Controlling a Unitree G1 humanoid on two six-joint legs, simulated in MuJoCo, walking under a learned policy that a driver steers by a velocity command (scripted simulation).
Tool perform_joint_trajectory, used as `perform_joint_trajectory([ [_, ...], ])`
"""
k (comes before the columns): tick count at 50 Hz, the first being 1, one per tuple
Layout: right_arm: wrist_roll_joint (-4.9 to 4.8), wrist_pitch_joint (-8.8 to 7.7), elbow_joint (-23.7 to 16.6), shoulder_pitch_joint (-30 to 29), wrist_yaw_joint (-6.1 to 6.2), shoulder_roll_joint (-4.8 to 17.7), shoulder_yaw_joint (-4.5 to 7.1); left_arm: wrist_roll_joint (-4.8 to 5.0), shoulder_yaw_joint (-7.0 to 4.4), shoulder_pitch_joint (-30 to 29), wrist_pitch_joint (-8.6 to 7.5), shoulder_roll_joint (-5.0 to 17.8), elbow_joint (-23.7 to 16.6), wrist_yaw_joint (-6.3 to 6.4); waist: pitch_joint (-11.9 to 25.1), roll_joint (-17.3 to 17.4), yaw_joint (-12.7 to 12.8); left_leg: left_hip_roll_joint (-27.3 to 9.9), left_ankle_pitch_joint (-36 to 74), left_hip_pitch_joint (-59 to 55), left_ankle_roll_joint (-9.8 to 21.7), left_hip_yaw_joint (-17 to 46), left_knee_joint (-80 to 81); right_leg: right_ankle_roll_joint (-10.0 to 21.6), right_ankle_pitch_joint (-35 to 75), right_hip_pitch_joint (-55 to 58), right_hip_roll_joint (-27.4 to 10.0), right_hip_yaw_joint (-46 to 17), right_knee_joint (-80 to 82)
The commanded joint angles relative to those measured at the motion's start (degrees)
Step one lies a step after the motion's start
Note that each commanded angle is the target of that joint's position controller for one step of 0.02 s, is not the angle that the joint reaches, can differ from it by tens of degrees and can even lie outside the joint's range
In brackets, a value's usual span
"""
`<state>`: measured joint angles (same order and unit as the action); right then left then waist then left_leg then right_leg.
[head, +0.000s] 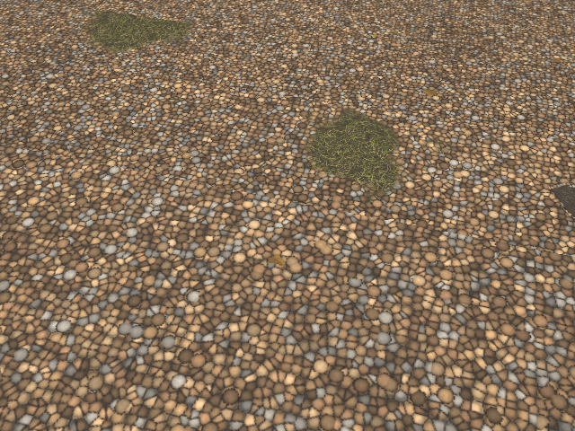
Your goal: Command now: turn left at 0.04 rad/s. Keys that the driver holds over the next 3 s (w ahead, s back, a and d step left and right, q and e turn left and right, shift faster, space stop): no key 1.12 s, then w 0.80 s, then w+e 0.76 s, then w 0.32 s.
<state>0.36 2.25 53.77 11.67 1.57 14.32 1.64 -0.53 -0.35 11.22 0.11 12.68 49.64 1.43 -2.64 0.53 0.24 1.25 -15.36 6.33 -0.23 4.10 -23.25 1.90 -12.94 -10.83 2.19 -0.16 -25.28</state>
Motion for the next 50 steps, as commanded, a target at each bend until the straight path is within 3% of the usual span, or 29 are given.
perform_joint_trajectory([
  [1, 0.13, -1.35, -0.27, 0.32, 0.00, 4.95, 0.56, -0.07, -2.03, 0.78, -0.12, 7.46, -0.37, 0.19, 1.66, 1.86, -0.12, -5.41, 12.20, 1.89, 1.99, 4.55, 3.42, 1.22, 8.89, 2.95, -5.86, -6.14, 5.20],
  [4, 0.17, -1.66, 2.25, 1.15, 0.51, 5.53, 0.38, -0.18, -2.08, 1.13, 0.09, 7.28, 1.52, -0.03, 0.85, 2.27, 0.17, -5.08, 10.12, 2.51, 2.05, 4.63, 4.76, 1.52, 9.35, 3.30, -6.49, -6.53, 5.48],
  [22, 0.16, -2.32, 9.55, 3.88, 0.68, 3.01, -1.22, -0.04, -0.86, 4.14, 0.22, 5.15, 11.47, 0.15, -1.13, -0.27, 0.24, -5.00, 3.57, 5.22, 3.08, 4.78, 6.88, 0.35, 2.87, 1.60, -6.21, -6.62, 7.37],
  [50, 0.18, -2.65, 12.24, 9.23, 1.14, -0.90, -1.80, -0.02, -0.09, 7.94, -0.14, 1.29, 15.81, 0.86, -1.47, -0.45, 0.15, -4.68, 7.02, 5.31, 3.02, 3.74, 5.03, 0.48, 5.88, 0.97, -6.31, -6.24, 5.84],
])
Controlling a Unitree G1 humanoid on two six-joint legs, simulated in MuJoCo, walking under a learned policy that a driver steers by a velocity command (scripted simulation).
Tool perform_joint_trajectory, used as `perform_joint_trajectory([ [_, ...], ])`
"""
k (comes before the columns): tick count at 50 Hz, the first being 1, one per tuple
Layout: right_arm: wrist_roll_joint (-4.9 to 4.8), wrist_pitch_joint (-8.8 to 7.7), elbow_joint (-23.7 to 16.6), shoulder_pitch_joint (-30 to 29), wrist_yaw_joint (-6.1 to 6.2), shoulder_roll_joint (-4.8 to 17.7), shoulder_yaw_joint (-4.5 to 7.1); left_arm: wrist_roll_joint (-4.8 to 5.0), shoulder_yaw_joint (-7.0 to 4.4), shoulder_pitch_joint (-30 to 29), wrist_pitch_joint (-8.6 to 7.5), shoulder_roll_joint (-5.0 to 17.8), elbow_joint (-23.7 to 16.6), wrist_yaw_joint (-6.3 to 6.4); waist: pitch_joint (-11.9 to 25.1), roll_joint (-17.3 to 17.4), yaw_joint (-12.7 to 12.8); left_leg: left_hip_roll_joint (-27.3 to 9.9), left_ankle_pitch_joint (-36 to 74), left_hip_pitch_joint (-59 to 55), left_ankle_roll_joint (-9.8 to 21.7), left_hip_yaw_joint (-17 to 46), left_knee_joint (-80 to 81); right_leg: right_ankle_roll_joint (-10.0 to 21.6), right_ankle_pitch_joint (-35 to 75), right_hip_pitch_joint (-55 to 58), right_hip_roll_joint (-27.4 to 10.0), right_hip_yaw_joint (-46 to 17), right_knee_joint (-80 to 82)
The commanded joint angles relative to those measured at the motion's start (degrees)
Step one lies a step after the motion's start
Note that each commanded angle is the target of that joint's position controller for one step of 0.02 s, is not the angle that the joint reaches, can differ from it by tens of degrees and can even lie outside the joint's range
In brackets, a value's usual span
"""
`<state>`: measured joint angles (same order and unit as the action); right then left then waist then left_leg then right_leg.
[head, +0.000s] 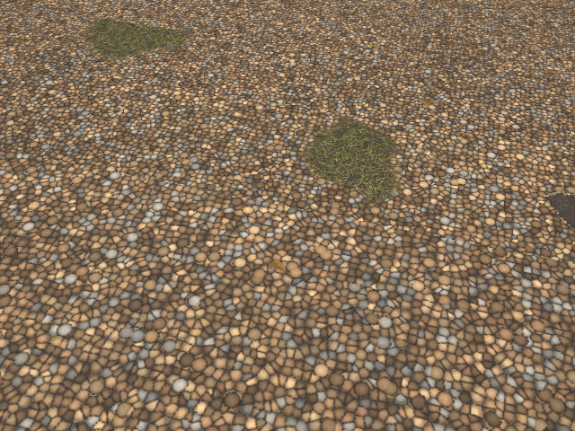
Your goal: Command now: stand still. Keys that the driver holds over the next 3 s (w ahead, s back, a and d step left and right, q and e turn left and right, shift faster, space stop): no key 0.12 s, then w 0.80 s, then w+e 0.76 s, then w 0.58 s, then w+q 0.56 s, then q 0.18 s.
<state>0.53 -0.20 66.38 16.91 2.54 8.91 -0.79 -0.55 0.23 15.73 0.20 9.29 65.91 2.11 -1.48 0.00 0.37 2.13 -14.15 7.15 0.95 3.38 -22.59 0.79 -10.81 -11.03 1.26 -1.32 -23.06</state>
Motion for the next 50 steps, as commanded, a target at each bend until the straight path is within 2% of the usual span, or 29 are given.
perform_joint_trajectory([
  [1, 0.01, -0.21, -0.35, 4.10, 0.19, 4.42, 0.65, 0.00, -0.68, 3.51, -0.23, 4.59, -0.40, 0.20, -2.63, 0.09, 0.01, -5.56, 5.93, 4.46, 1.83, 4.44, 4.31, 1.59, 3.89, 1.19, -5.39, -5.07, 3.58],
  [6, 0.02, -0.24, -0.27, 4.65, 0.26, 4.02, 0.68, 0.01, -0.70, 3.87, -0.25, 4.23, -0.19, 0.28, -2.71, 0.12, -0.01, -5.59, 6.42, 4.30, 1.80, 4.33, 4.10, 1.62, 4.46, 1.28, -5.40, -5.02, 3.39],
  [9, 0.33, 0.12, -0.49, 5.61, 0.17, 5.13, 1.32, -0.20, -1.25, 4.02, 0.14, 5.14, -0.58, 0.15, -2.81, 0.44, -0.23, -3.53, -11.97, 5.82, 3.23, 4.07, 3.83, 2.75, -13.40, -0.47, -2.88, -4.09, 2.08],
  [12, 0.57, 0.42, -1.96, 6.60, -0.23, 5.62, 1.96, -0.65, -1.59, 2.99, 0.29, 4.58, -2.57, -0.45, -8.59, 1.98, -0.99, -4.77, -29.15, 10.10, 6.57, 8.64, 4.12, 4.81, -27.71, -8.56, -1.60, -4.83, -1.80],
  [13, 0.50, 0.15, -1.97, 8.08, -0.23, 5.71, 2.15, -0.76, -1.46, 1.99, -0.14, 3.65, -3.49, -0.65, -9.32, 3.31, -1.75, -6.54, -30.26, 8.48, 7.76, 11.83, 5.43, 4.75, -25.96, -11.30, -1.10, -4.29, -4.39],
  [15, 0.48, -0.47, -1.04, 12.26, -0.16, 8.39, 3.38, -1.31, -1.17, -0.98, -1.52, 1.81, -5.80, -1.34, -8.39, 9.06, -3.45, -13.27, -31.28, 1.19, 11.38, 21.89, 11.72, 3.55, -15.33, -17.08, 1.25, 1.57, -13.39],
  [16, 0.51, -0.69, -1.09, 12.27, -0.24, 9.37, 3.97, -1.69, -1.32, -2.50, -2.26, 2.53, -7.00, -1.63, -9.11, 9.57, -3.57, -16.27, -29.77, 0.84, 12.87, 24.70, 13.39, 3.39, -12.34, -18.24, 0.11, 3.35, -15.70],
  [17, 0.55, -0.97, -1.55, 11.51, -0.43, 9.35, 4.21, -1.55, -1.62, -3.13, -2.97, 3.41, -7.85, -1.93, -9.09, 8.41, -3.16, -16.84, -27.79, 2.02, 13.24, 24.75, 13.66, 3.52, -12.44, -17.28, -0.78, 3.17, -16.08],
  [19, 0.38, -1.50, -2.72, 7.93, -0.68, 9.28, 4.48, -0.86, -1.82, 1.30, -4.13, 2.83, -7.63, -2.48, -9.54, 8.01, 0.43, -14.91, -23.40, 7.68, 11.97, 20.37, 10.37, 4.31, -12.70, -8.49, -0.81, 3.80, -9.16],
  [20, 0.06, -1.77, -3.90, 4.56, -0.75, 8.24, 4.36, -0.24, -2.06, 7.73, -4.60, 2.38, -5.49, -2.43, -9.09, 6.42, 3.76, -11.55, -19.59, 14.22, 9.93, 15.77, 6.67, 4.60, -10.46, 2.57, 0.48, 3.81, -3.27],
  [21, 0.06, -2.47, -5.66, 1.05, -0.93, 6.39, 3.93, -0.21, -2.85, 15.22, -5.02, 4.17, -3.10, -1.96, -8.00, 1.03, 6.90, -7.06, -13.85, 22.52, 7.50, 9.51, -2.14, 5.25, -10.67, 14.37, -2.63, -2.88, 1.95],
  [22, -0.31, -3.37, -8.34, -1.51, -1.54, 2.35, 2.89, -0.47, -4.81, 23.27, -5.16, 10.87, -1.27, -1.52, -5.34, -14.53, 9.58, 1.48, -11.04, 32.29, 4.27, -2.50, -21.85, 8.96, -22.94, 22.60, -14.68, -24.42, 12.06],
  [23, 1.64, -3.81, -9.42, -1.78, -2.02, 5.86, 3.66, -0.22, -5.26, 26.34, -4.47, 11.93, 0.12, -1.59, -5.79, -13.76, 8.17, 0.75, -15.88, 37.35, 4.14, -4.04, -33.87, 11.41, -18.95, 22.29, -22.10, -34.97, 13.93],
  [24, 2.37, -3.93, -8.84, -1.72, -2.47, 6.04, 3.87, -0.58, -4.38, 20.62, -4.33, 8.74, -1.72, -1.63, -8.06, -4.77, 4.74, -2.66, -12.12, 37.73, 4.57, -2.10, -39.80, 11.18, -14.35, 18.31, -21.12, -30.37, 12.52],
  [26, 1.40, -4.50, -8.48, -1.70, -3.42, 3.71, 3.48, -0.89, -3.66, 13.42, -4.93, 6.93, -4.52, -1.73, -7.55, -1.28, 1.62, -5.43, -4.11, 35.29, 4.04, -1.96, -40.89, 10.30, -5.97, 13.67, -17.11, -20.82, 13.93],
  [28, 1.65, -3.91, -8.93, -2.36, -4.07, 4.50, 3.91, -0.62, -2.78, 13.25, -5.69, 5.11, -4.22, -1.51, -6.05, -3.40, 0.58, -5.72, -0.76, 34.37, 3.03, -3.96, -39.36, 9.27, 5.85, 14.03, -13.73, -13.59, 14.26],
  [31, 1.49, -2.92, -10.99, -6.62, -4.28, 4.09, 3.92, -0.31, -2.03, 17.19, -6.19, 4.54, -2.57, -1.24, -4.96, -4.64, 0.58, -4.31, 1.66, 35.65, 2.15, -7.31, -36.74, 8.86, 24.70, 15.32, -11.86, -7.04, 12.56],
  [36, 0.51, -2.53, -16.41, -19.25, -4.40, 2.43, 2.48, -0.40, -1.33, 17.14, -6.47, 5.36, -2.52, -0.79, -7.57, -6.28, 1.80, -1.27, 7.99, 26.58, 2.71, -11.95, -16.77, 8.21, 33.48, 9.06, -9.91, -2.00, 14.11],
  [38, 0.34, -2.41, -16.76, -17.97, -3.87, 4.20, 2.86, -0.35, -1.48, 16.69, -6.83, 6.79, -2.30, -0.65, -6.05, -6.99, 0.32, 0.42, 8.55, 19.78, 4.72, -12.70, -13.18, 7.76, 44.57, 10.01, -11.33, -1.27, 11.53],
  [40, 0.25, -2.82, -14.58, -9.68, -3.08, 6.91, 4.06, -0.34, -1.84, 15.19, -7.00, 8.23, -2.51, -0.40, -1.06, -6.81, -3.86, 2.64, 7.33, 10.63, 6.92, -11.94, -11.67, 6.88, 57.03, 12.80, -12.02, -0.23, 1.34],
  [41, 0.20, -3.22, -11.87, -1.54, -2.67, 8.14, 4.89, -0.28, -2.04, 13.95, -6.76, 8.91, -2.77, -0.39, 3.06, -6.43, -7.35, 3.06, 8.14, 2.75, 8.07, -11.09, -8.84, 6.45, 56.85, 12.72, -11.72, 0.29, -7.97],
  [42, 0.82, -3.57, -9.44, 6.17, -2.15, 9.78, 5.80, -0.07, -2.10, 13.18, -6.57, 9.03, -3.07, -0.62, 6.57, -5.29, -10.72, 0.23, 7.48, -7.77, 9.27, -8.31, -5.78, 6.08, 47.36, 7.04, -10.01, 1.26, -19.55],
  [43, 2.20, -3.73, -8.40, 13.51, -1.83, 14.81, 7.11, -0.19, -1.44, 14.79, -6.42, 5.68, -4.50, -1.00, 12.63, 2.35, -11.46, -14.17, -3.03, -18.20, 11.97, 8.36, -4.47, 5.84, 20.58, -2.71, -5.78, 3.75, -38.31],
  [44, 1.69, -3.05, -9.02, 11.44, -2.55, 15.62, 7.37, 1.41, -1.65, 20.37, -5.98, 2.50, -4.63, -1.72, 16.98, 12.29, -6.66, -25.97, -8.71, -25.01, 20.45, 38.68, 6.15, 4.47, -17.93, -19.28, 4.56, 1.43, -58.36],
  [45, -0.02, -2.98, -10.04, 4.01, -3.07, 13.51, 6.91, -0.07, -2.47, 14.78, -5.59, 6.49, -6.05, -1.67, 8.76, 3.93, -4.65, -23.50, -15.97, -16.94, 19.09, 34.86, 9.92, 5.64, -12.73, -24.48, -0.18, -2.57, -59.12],
  [46, -0.32, -3.42, -11.09, -1.07, -3.27, 9.66, 5.82, -0.56, -2.78, 9.15, -5.70, 6.82, -7.80, -2.05, 1.99, 1.30, -3.57, -21.74, -14.74, -8.71, 17.59, 26.80, 11.59, 5.81, -7.92, -25.23, -2.49, -2.11, -56.23],
  [47, 0.12, -4.10, -10.71, -2.57, -3.30, 6.84, 5.06, -0.49, -2.74, 8.06, -5.61, 5.32, -7.93, -2.19, -2.19, -1.62, -1.47, -19.63, -7.49, -1.75, 15.59, 20.17, 13.41, 5.81, -5.97, -22.86, -4.31, -2.16, -52.79],
  [49, 0.47, -5.40, -9.25, -1.43, -2.61, 4.13, 3.96, -1.45, -2.63, 9.97, -4.00, 2.95, -7.27, -2.69, -2.65, -0.56, 1.59, -15.91, 1.81, 5.04, 12.16, 10.34, 14.56, 4.80, -5.15, -16.85, -6.01, -2.65, -47.78],
  [50, 0.45, -5.98, -8.58, 0.27, -2.42, 4.26, 3.85, -1.52, -2.68, 10.38, -3.33, 2.33, -7.25, -2.91, -2.73, 0.30, 1.95, -15.33, 5.25, 5.91, 11.59, 7.61, 14.91, 4.40, -4.80, -16.13, -5.98, -2.33, -46.45],
])
Over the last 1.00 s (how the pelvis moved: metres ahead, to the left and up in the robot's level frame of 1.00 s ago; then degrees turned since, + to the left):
-0.01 0.02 0.00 0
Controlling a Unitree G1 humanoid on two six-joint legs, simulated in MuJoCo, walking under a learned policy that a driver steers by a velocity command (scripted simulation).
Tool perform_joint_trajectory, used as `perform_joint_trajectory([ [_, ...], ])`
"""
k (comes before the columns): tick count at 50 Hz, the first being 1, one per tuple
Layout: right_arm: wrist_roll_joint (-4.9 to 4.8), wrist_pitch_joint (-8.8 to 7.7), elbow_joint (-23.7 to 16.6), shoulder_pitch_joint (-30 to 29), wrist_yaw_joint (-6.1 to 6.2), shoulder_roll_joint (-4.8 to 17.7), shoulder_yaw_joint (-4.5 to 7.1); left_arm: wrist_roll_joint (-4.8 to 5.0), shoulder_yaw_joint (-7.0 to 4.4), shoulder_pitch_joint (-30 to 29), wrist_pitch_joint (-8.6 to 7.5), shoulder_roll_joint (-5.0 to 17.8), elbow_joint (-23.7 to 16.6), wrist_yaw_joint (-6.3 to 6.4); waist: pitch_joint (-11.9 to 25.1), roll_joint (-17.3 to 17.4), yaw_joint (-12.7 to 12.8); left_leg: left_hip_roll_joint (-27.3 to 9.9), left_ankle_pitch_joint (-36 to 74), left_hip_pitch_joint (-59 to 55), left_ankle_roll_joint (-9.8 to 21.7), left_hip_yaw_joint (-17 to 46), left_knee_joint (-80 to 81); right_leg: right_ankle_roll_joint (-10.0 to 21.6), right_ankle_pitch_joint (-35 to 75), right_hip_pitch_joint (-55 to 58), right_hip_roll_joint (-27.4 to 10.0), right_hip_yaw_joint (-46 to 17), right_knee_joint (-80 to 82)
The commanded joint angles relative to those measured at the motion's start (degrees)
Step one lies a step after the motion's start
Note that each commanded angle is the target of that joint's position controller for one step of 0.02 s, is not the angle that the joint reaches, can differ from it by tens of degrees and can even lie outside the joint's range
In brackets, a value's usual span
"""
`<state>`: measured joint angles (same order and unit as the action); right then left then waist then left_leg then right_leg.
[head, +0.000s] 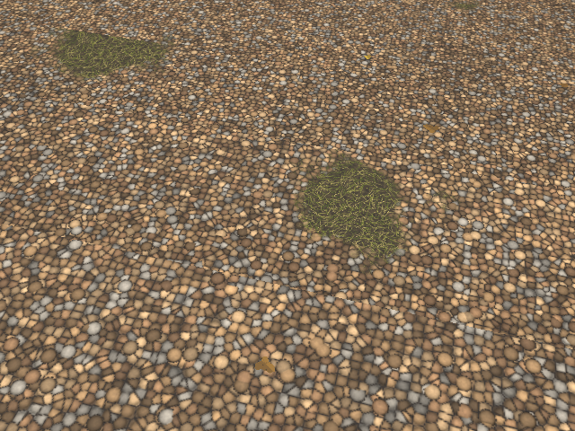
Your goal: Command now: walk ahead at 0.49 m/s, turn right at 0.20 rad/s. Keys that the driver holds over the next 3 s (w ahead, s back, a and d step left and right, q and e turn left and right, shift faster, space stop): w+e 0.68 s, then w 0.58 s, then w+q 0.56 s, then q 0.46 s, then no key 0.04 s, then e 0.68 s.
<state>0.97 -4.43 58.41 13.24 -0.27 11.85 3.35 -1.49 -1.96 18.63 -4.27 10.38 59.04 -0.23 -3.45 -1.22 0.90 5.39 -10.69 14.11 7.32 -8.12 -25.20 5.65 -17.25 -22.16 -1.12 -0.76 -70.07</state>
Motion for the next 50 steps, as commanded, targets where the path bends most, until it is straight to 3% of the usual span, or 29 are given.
perform_joint_trajectory([
  [1, 0.00, -2.22, -0.10, 5.42, 0.49, 2.05, -0.25, -0.59, -0.63, 6.61, 1.68, 1.30, -0.84, -0.74, -1.10, 2.07, 1.66, -18.06, 4.17, -1.02, 4.73, 16.64, 18.00, -0.72, 2.54, -6.05, -3.72, -2.50, 1.65],
  [3, 0.03, -2.61, 0.29, 7.54, 0.67, 3.67, -0.01, -0.50, -0.87, 2.07, 2.53, 1.95, -2.71, -1.10, -2.36, 2.86, 1.38, -17.44, 6.20, -2.17, 3.61, 12.52, 19.40, -1.13, 6.38, -10.79, -4.35, -1.81, 4.32],
  [6, 0.00, -2.52, 0.46, 10.61, 0.88, 3.41, -0.35, 0.00, -0.94, -5.88, 2.60, 2.45, -5.75, -1.54, -3.67, 3.05, -0.29, -15.91, 13.41, -5.49, 1.03, 7.19, 19.61, -1.52, 13.09, -16.65, -4.21, -0.41, 11.21],
  [9, -0.24, -2.56, 0.63, 12.68, 1.26, 2.83, -0.87, 0.35, -0.31, -12.08, 2.15, 1.22, -8.07, -1.86, -3.65, 3.93, -1.66, -14.61, 23.15, -8.10, -1.02, 2.08, 17.93, -1.76, 18.67, -15.65, -2.93, 3.33, 21.92],
  [13, -0.10, -2.07, 1.83, 17.27, 2.25, 3.72, -1.12, 0.23, 0.19, -18.22, 2.15, 0.79, -10.84, -1.92, -3.58, 4.72, -3.64, -16.64, 35.90, -16.11, -1.88, -1.30, 14.44, -0.31, 18.54, -14.19, -0.46, 8.65, 31.67],
  [16, 0.03, -1.40, 1.66, 16.79, 3.43, 5.93, -0.75, -0.12, -0.53, -15.17, 2.15, 2.11, -10.74, -1.29, -0.28, 6.48, -1.27, -18.24, 57.82, -21.57, -2.50, -3.91, 5.22, 2.60, 11.02, -7.90, 4.06, 11.83, 33.45],
  [18, 0.23, -0.70, 0.73, 14.64, 3.96, 7.87, -0.09, -0.31, -1.80, -5.91, 1.96, 4.41, -8.17, -0.78, 4.48, 8.29, 3.14, -19.68, 63.73, -21.14, -2.28, -4.55, -8.18, 5.48, 5.95, 1.69, 6.55, 11.53, 34.68],
  [19, 0.15, -0.41, -0.10, 13.28, 3.66, 8.42, 0.18, -0.68, -2.82, 0.56, 1.67, 6.24, -6.16, -0.58, 7.53, 8.12, 6.40, -19.58, 56.90, -17.70, -2.18, -4.75, -19.05, 7.31, 6.81, 10.07, 7.08, 9.77, 39.30],
  [20, -0.22, -0.55, -1.85, 10.92, 3.01, 8.56, 0.39, -1.31, -4.32, 6.89, 1.58, 9.69, -4.81, -0.14, 10.51, 4.43, 10.46, -17.38, 40.00, -7.27, -2.91, -5.53, -35.85, 10.45, 5.86, 21.23, 1.45, 1.08, 44.21],
  [21, -0.41, -1.04, -5.70, 13.09, 1.86, 2.62, -0.14, -0.75, -5.92, 4.77, 2.33, 15.47, -6.31, 0.17, 15.11, -10.83, 4.78, -4.85, -18.06, 17.53, -6.09, -3.48, -58.45, 18.14, 18.16, 39.37, -16.39, -28.37, 44.73],
  [22, -0.83, -1.54, -8.22, 9.21, 1.28, 5.73, 0.11, 0.43, -5.98, 6.71, 3.13, 16.02, -6.40, -0.11, 18.51, -3.22, 6.77, -3.53, -17.38, 27.14, -5.94, 9.07, -64.45, 23.53, 14.73, 41.61, -19.13, -38.53, 51.16],
  [23, -0.72, -2.31, -9.95, 4.16, 1.02, 6.20, 0.04, 0.72, -5.31, 3.19, 3.24, 13.44, -6.45, 0.46, 9.84, 0.26, 5.32, -7.29, -12.49, 32.08, -5.52, 10.84, -61.43, 21.06, 10.82, 35.40, -18.09, -31.93, 53.92],
  [24, -0.81, -2.75, -10.16, 3.82, 0.94, 6.72, 0.22, 0.80, -4.43, 0.68, 3.10, 9.96, -6.44, 0.55, 3.99, 4.01, 2.59, -9.36, -9.29, 29.78, -5.49, 10.41, -54.97, 17.64, 13.43, 26.62, -15.85, -26.77, 56.03],
  [25, -0.13, -2.16, -10.45, 3.11, 0.99, 6.44, 0.36, 0.66, -3.78, -1.35, 2.57, 8.07, -6.66, 0.75, 1.61, 5.96, -0.06, -10.91, -8.21, 26.31, -6.13, 10.70, -49.99, 14.81, 17.68, 20.64, -12.45, -22.26, 56.71],
  [27, 1.55, 0.40, -10.36, 5.20, 0.55, 4.70, 0.09, 1.04, -3.29, -2.20, 1.29, 7.84, -7.35, 1.15, 1.45, 4.52, -2.75, -11.72, -7.71, 20.09, -7.85, 10.32, -44.32, 12.71, 23.61, 13.79, -8.16, -16.41, 57.36],
  [29, 1.80, 2.03, -11.96, 3.39, 0.16, 4.27, 0.02, 1.52, -3.64, -0.13, 0.27, 9.93, -7.18, 0.99, 1.49, 2.91, -3.09, -11.60, -5.71, 19.85, -9.27, 8.69, -39.97, 12.06, 29.14, 11.76, -5.71, -13.75, 57.37],
  [31, 1.67, 2.63, -14.52, -1.64, -0.01, 4.64, 0.00, 1.73, -3.78, 2.42, 0.21, 10.87, -7.26, 0.79, 0.89, 0.65, -1.80, -11.56, -0.56, 21.86, -9.99, 7.62, -33.96, 10.59, 31.40, 11.52, -4.23, -12.98, 57.50],
  [35, 1.32, 3.00, -18.31, -10.49, -0.23, 4.91, -0.33, 1.60, -3.57, 8.04, 0.69, 10.70, -7.64, 0.67, 1.38, -1.94, 1.88, -10.00, 8.08, 25.72, -9.57, 7.25, -23.49, 7.24, 34.27, 17.12, -3.50, -14.00, 55.84],
  [38, 1.24, 2.51, -20.55, -16.61, -1.12, 4.82, -0.94, 1.52, -2.98, 10.73, 1.02, 9.95, -8.00, 1.18, 0.67, -1.68, 4.49, -8.09, 11.83, 25.10, -8.29, 6.22, -15.70, 5.84, 36.67, 20.66, -3.18, -14.03, 55.61],
  [40, 0.64, 1.95, -21.66, -18.67, -1.64, 4.32, -1.38, 1.02, -2.78, 11.56, 1.37, 10.47, -8.13, 1.43, 0.26, -3.16, 5.15, -6.41, 11.68, 22.59, -7.11, 5.15, -11.11, 5.56, 39.30, 22.71, -3.98, -13.82, 54.89],
  [42, 0.62, 1.55, -21.01, -14.94, -1.59, 5.39, -1.31, 0.25, -2.90, 9.71, 1.41, 11.64, -8.58, 1.45, 1.27, -4.68, 2.59, -4.52, 7.91, 13.61, -5.51, 5.18, -11.76, 4.51, 48.21, 20.81, -4.76, -12.17, 52.61],
  [44, 0.61, 1.15, -17.61, -3.60, -0.86, 8.77, -0.10, 0.28, -3.21, 6.65, 0.83, 13.34, -9.48, 1.84, 4.89, -4.56, -2.78, -2.32, 1.17, 3.21, -3.18, 6.54, -9.98, 3.34, 59.95, 22.68, -5.32, -11.94, 43.86],
  [45, 0.37, 0.78, -15.50, 3.97, -0.39, 9.64, 0.42, 0.50, -3.39, 4.98, 0.73, 14.14, -9.70, 1.83, 7.34, -3.11, -6.99, -2.61, 1.47, -3.43, -2.08, 7.20, -4.81, 2.90, 58.44, 22.25, -4.43, -11.11, 34.47],
  [46, 0.83, 0.25, -14.30, 12.08, 0.39, 11.80, 1.02, 0.92, -2.82, 4.88, 0.60, 11.76, -10.97, 1.51, 12.81, 2.01, -10.05, -10.94, -0.82, -15.06, 0.12, 16.31, 0.11, 1.93, 43.50, 15.99, -1.93, -9.15, 19.20],
  [47, 1.53, 0.30, -14.22, 13.65, 0.54, 15.92, 1.73, 1.76, -1.64, 13.75, 0.50, 4.82, -11.19, 1.01, 18.40, 14.83, -3.84, -26.76, 2.77, -29.31, 6.21, 39.86, 0.57, -0.96, -8.61, -0.49, 8.10, -4.47, -0.28],
  [48, -0.17, 1.22, -13.67, 12.87, -0.14, 14.16, 1.85, 1.02, -2.54, 16.78, 0.61, 9.97, -9.15, 0.90, 17.27, 13.78, -3.66, -27.21, -3.03, -27.27, 10.94, 52.60, 6.02, -0.41, -13.21, -10.04, 9.08, -7.13, -7.82],
  [49, -0.27, 1.60, -15.39, 6.03, -0.28, 10.06, 1.08, 0.80, -3.17, 10.67, 0.81, 12.31, -9.71, 0.92, 7.21, 6.46, -2.50, -25.75, -3.76, -18.45, 10.94, 43.64, 7.94, -0.75, -6.81, -12.66, 6.13, -8.18, -8.59],
  [50, 0.05, 1.43, -16.03, 2.86, -0.67, 7.64, 0.43, 0.75, -3.05, 5.29, 0.68, 12.32, -11.13, 0.67, 3.37, 3.03, -2.52, -23.61, 2.04, -12.05, 10.07, 36.93, 9.31, -0.83, -3.45, -11.65, 4.70, -7.64, -6.10],
])
Over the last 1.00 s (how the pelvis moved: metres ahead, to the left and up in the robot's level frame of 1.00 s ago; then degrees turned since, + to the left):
0.36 -0.01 -0.01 -1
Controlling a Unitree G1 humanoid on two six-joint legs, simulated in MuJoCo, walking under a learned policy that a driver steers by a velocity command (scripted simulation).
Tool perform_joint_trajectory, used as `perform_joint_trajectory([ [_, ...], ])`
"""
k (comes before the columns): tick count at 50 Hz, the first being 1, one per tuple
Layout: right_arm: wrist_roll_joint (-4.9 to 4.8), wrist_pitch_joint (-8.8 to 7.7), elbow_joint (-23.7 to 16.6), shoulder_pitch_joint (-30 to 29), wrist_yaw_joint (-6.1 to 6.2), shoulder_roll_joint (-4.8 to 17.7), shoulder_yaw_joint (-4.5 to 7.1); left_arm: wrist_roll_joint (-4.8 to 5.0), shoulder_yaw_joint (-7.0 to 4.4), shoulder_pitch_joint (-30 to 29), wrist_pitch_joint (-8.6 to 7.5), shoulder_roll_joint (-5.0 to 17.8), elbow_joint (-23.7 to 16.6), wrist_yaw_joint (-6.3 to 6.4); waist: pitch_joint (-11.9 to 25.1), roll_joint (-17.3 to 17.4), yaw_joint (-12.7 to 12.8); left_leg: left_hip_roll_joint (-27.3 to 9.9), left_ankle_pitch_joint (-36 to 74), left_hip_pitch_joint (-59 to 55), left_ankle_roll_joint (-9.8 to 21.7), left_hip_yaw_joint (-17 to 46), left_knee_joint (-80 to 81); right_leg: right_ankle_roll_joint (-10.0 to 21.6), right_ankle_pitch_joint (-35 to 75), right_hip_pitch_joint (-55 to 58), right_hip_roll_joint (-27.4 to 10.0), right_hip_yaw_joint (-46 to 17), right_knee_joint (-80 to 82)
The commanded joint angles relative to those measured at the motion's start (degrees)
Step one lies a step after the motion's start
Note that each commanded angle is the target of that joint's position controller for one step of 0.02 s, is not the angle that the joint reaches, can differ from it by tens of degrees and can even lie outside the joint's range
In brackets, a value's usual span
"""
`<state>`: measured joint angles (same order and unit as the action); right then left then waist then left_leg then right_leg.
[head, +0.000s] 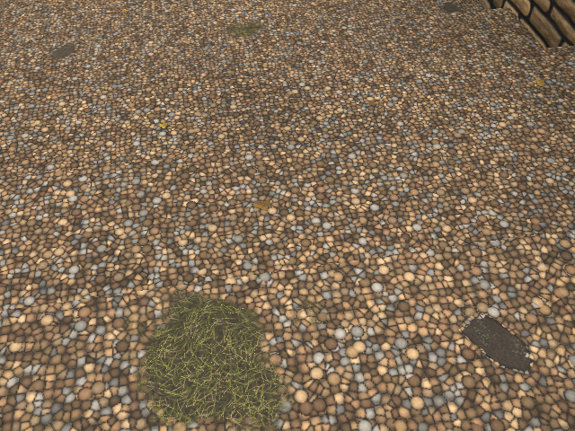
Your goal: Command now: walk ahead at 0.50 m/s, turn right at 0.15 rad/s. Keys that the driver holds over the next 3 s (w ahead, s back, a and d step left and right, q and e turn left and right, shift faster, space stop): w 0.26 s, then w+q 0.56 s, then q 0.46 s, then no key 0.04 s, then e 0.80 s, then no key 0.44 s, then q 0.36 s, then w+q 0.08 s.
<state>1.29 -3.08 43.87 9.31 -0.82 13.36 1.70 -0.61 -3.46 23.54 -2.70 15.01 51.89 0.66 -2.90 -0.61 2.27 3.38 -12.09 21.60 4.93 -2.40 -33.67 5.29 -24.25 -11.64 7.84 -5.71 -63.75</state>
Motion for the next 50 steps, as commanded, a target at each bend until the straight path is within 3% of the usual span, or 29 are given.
perform_joint_trajectory([
  [1, 0.10, -0.48, -1.16, 6.24, -0.22, 5.21, 1.62, -0.13, -1.53, -0.93, -0.45, 6.78, -4.14, -0.31, 0.36, 1.83, -2.40, -19.15, 11.24, -14.94, 11.03, 24.99, 18.75, -0.89, 4.27, -20.08, -5.87, -2.48, -8.76],
  [6, -1.12, -3.20, 2.79, 13.07, -0.28, 6.61, 1.47, -1.20, -0.94, -3.41, 2.60, 3.34, -4.38, -0.95, 0.95, 4.94, -0.70, -14.89, 19.14, -13.67, 8.13, 15.56, 22.76, -2.44, 8.53, -18.92, -8.54, -0.53, 3.06],
  [12, -1.19, -1.16, 5.20, 19.37, 0.33, 8.00, 1.73, -1.67, -0.12, -13.01, 3.28, 1.88, -6.79, -2.82, 1.16, 4.65, -3.26, -13.39, 27.45, -18.51, 7.19, 10.09, 24.13, -4.62, 19.38, -25.03, -12.15, 4.71, 11.50],
  [14, 0.19, -1.55, 5.87, 22.18, 0.40, 8.32, 1.77, -1.64, -0.99, -13.90, 3.35, 4.04, -6.08, -2.83, 1.90, 5.06, -4.16, -14.28, 23.51, -21.87, 8.72, 11.21, 22.04, -3.43, 25.26, -28.17, -12.57, 5.04, 7.05],
  [17, -0.27, -1.38, 5.99, 23.66, 0.67, 8.05, 1.78, -2.29, -1.04, -19.85, 2.77, 4.20, -7.05, -3.04, -1.66, 3.88, -5.43, -14.59, 21.07, -22.01, 10.37, 13.70, 20.43, -3.83, 25.21, -31.10, -12.92, 6.10, 8.68],
  [19, -0.01, -1.78, 8.87, 30.74, 2.18, 9.07, 2.54, -2.55, -1.92, -27.83, 1.52, 6.02, -9.96, -2.71, -3.41, 4.91, -8.53, -18.42, 18.96, -37.59, 11.11, 20.44, 16.89, -4.53, 24.53, -47.41, -14.79, 0.45, 10.09],
  [20, 0.23, -1.98, 9.19, 32.87, 2.43, 10.74, 3.08, -1.82, -2.38, -31.48, 0.99, 6.95, -11.18, -2.67, -4.01, 5.44, -10.56, -17.56, 14.13, -41.69, 11.14, 21.22, 16.64, -5.19, 22.55, -52.67, -14.26, 0.92, 13.53],
  [22, 0.73, -2.15, 9.59, 34.54, 3.36, 10.31, 3.35, -1.79, -2.21, -36.50, 0.20, 6.27, -12.92, -2.76, -5.55, 6.01, -12.11, -18.03, 13.31, -43.37, 11.09, 23.83, 15.00, -6.27, 22.30, -56.42, -14.64, -0.07, 15.39],
  [23, 0.56, -2.63, 9.40, 31.01, 3.83, 9.07, 3.21, -1.60, -2.32, -36.17, -0.12, 6.89, -13.42, -3.13, -7.49, 5.41, -9.49, -16.56, 9.82, -36.37, 9.36, 22.05, 14.03, -6.74, 28.83, -50.97, -16.31, -2.71, 21.59],
  [24, 0.87, -3.13, 8.02, 26.92, 3.68, 9.27, 3.09, -1.30, -2.03, -35.40, 0.00, 6.03, -13.18, -3.63, -7.34, 4.20, -9.06, -13.70, 4.49, -26.65, 8.55, 19.99, 13.60, -6.61, 35.85, -42.51, -14.38, 0.83, 25.67],
  [27, 0.04, -3.36, 5.74, 20.84, 2.80, 8.23, 2.37, -0.74, -1.06, -30.80, 0.50, 2.62, -11.89, -5.33, -4.22, 2.92, -7.69, -9.90, -4.36, -6.66, 5.96, 17.47, 10.03, -4.13, 52.04, -17.09, -12.60, 3.22, 28.97],
  [29, 0.47, -3.01, 5.56, 21.51, 2.44, 7.48, 2.32, -0.39, -0.68, -29.59, 0.30, 2.72, -11.02, -4.86, -3.49, 2.53, -9.23, -7.67, -6.21, -6.80, 3.47, 15.46, 3.60, -4.45, 54.04, -9.08, -11.85, 3.44, 34.91],
  [30, 1.11, -2.08, 6.28, 21.89, 3.06, 7.51, 2.29, 0.16, -0.93, -27.05, 0.31, 3.35, -9.68, -3.99, -2.36, 3.70, -8.50, -7.65, -5.27, -10.66, 2.81, 15.40, -2.66, -4.88, 54.83, -7.94, -12.87, 3.03, 37.00],
  [31, 1.87, -1.36, 6.41, 22.98, 3.69, 7.62, 2.27, -0.27, -1.12, -22.17, 0.00, 4.13, -8.26, -3.29, -0.52, 2.53, -7.29, -5.78, -3.30, -14.27, 2.42, 15.00, -10.98, -5.32, 56.48, -5.92, -13.51, 2.75, 41.39],
  [32, 2.12, -0.47, 7.04, 22.93, 4.34, 7.88, 2.45, -0.46, -1.50, -14.65, -0.27, 4.96, -5.43, -2.43, 1.99, 1.35, -4.19, -4.61, 0.89, -17.28, 2.55, 15.33, -22.39, -5.54, 58.64, -1.13, -14.52, 2.07, 46.35],
  [33, 1.27, 0.58, 7.38, 21.92, 4.83, 8.57, 2.91, -0.98, -1.96, -4.85, -0.45, 5.53, -2.54, -1.36, 4.81, -1.32, 1.16, -2.89, 2.83, -15.84, 2.13, 13.78, -37.73, -6.06, 66.24, 8.37, -15.62, 2.99, 53.99],
  [34, -0.11, 1.05, 7.34, 21.65, 4.49, 8.50, 3.43, -2.45, -3.08, 3.57, -0.55, 8.81, 0.31, -0.97, 7.98, -8.01, 5.02, 1.07, -15.85, -4.94, 1.31, 11.71, -56.69, -6.08, 64.51, 22.37, -17.29, 2.46, 53.00],
  [35, -1.48, 1.14, 7.62, 22.16, 4.06, 4.05, 2.95, -3.68, -2.01, 7.45, -0.89, 10.85, 0.80, -2.02, 9.42, -9.30, 5.13, 5.91, -43.44, 10.03, 0.06, 13.50, -76.58, -7.06, 78.12, 31.65, -22.22, -0.55, 36.65],
  [36, -3.89, 0.63, 8.32, 39.63, 4.74, 0.97, 2.31, -2.27, -2.14, 7.50, -1.90, 12.43, 2.31, -3.02, 16.73, -18.31, -7.54, 0.96, -39.01, 23.21, -0.64, 13.89, -78.75, -7.63, 108.64, 44.74, -32.81, -4.49, 18.39],
  [37, -3.15, 0.49, 11.47, 39.52, 5.20, 1.89, 1.53, -0.96, -2.25, 5.87, -1.06, 9.90, 0.84, -3.57, 20.60, -17.16, -4.77, -3.17, -32.46, 26.50, -1.03, 10.94, -79.54, -7.55, 95.11, 40.77, -32.84, -7.76, 21.34],
  [38, -1.47, 1.42, 8.56, 32.98, 4.79, 3.02, 1.24, -0.48, -2.98, 2.61, -1.31, 12.08, -0.06, -2.72, 20.25, -17.60, -4.32, -3.18, -23.04, 29.02, -1.84, 6.33, -78.18, -0.31, 44.50, 29.47, -35.07, -16.28, 34.42],
  [39, 1.51, 2.33, 6.88, 25.57, 4.02, 4.13, 1.49, -1.26, -2.78, -4.20, -1.61, 10.49, -2.77, -1.61, 16.54, -16.22, -4.77, -6.52, -15.90, 27.94, -1.56, 4.30, -79.71, 3.55, 16.70, 17.70, -34.97, -21.85, 42.36],
  [40, 2.46, 3.19, 5.42, 17.81, 2.61, 6.82, 2.14, -0.92, -1.56, -5.26, -2.17, 7.18, -3.65, -1.00, 10.81, -11.18, -3.18, -7.34, -13.60, 26.66, -0.96, 3.99, -78.29, 4.37, 15.32, 8.61, -33.76, -19.16, 44.32],
  [41, 1.73, 3.65, 3.63, 11.38, 1.52, 7.29, 2.71, -1.16, -0.59, -8.17, -3.03, 4.72, -3.27, -1.16, 3.94, -5.94, -4.66, -9.29, -4.65, 23.69, -0.75, 7.46, -62.91, 2.50, 17.74, -2.10, -30.90, -10.71, 45.35],
  [42, 1.44, 4.33, 3.08, 8.75, 0.87, 6.22, 2.61, -1.40, -0.64, -7.66, -3.66, 5.20, -2.42, -0.98, -0.25, -7.09, -4.82, -8.80, -3.67, 21.98, -0.98, 7.05, -59.20, 2.48, 25.55, -7.42, -29.68, -8.08, 45.17],
  [43, 0.64, 4.39, 0.71, 4.77, -0.14, 3.86, 1.91, -0.74, -0.34, -6.77, -4.11, 4.77, -0.96, -0.53, -4.32, -6.71, -6.18, -8.63, 1.54, 19.29, -2.54, 6.89, -45.71, 1.90, 27.60, -13.37, -26.33, -2.21, 48.21],
  [44, 1.27, 4.13, 0.58, 4.55, -0.69, 2.53, 1.59, -0.67, -0.02, -5.67, -4.16, 3.86, -0.55, -0.19, -3.50, -7.28, -6.07, -7.39, 6.05, 16.68, -3.16, 5.45, -39.67, 2.75, 32.75, -12.82, -25.01, 0.28, 47.53],
  [46, 1.09, 3.45, 0.87, 5.05, -1.15, 0.50, 0.73, -0.57, 0.38, -4.89, -3.71, 2.63, -0.57, 0.33, -0.05, -8.43, -6.40, -6.83, 9.27, 14.33, -2.50, 3.50, -26.92, 3.58, 48.04, -7.04, -24.52, 5.43, 44.65],
  [50, 0.46, 3.25, -1.45, -0.95, -2.34, -0.12, 0.06, 0.52, 0.34, -3.19, -2.31, 3.82, -1.27, 0.73, 1.95, -5.98, -4.74, -4.10, 11.40, 3.95, 0.78, -2.33, -13.35, 1.28, 52.56, -3.15, -23.82, 12.06, 42.19],
])
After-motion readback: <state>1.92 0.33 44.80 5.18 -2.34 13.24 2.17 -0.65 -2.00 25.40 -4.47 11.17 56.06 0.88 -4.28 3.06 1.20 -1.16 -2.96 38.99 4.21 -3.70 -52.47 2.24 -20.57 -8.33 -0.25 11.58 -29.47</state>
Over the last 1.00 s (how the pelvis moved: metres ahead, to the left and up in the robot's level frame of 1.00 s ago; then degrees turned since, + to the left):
0.56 -0.10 -0.01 -26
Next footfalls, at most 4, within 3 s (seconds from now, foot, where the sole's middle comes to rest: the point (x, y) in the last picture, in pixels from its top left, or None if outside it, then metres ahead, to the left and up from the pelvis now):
0.68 right None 0.55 -0.20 -0.94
1.10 left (299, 379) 0.67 0.02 -0.94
1.62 right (374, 378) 0.69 -0.19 -0.94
2.00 left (297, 401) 0.61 0.02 -0.94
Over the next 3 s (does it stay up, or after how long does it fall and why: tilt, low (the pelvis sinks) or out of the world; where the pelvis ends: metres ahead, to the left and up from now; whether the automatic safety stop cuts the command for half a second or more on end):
stays up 0.58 -0.10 -0.17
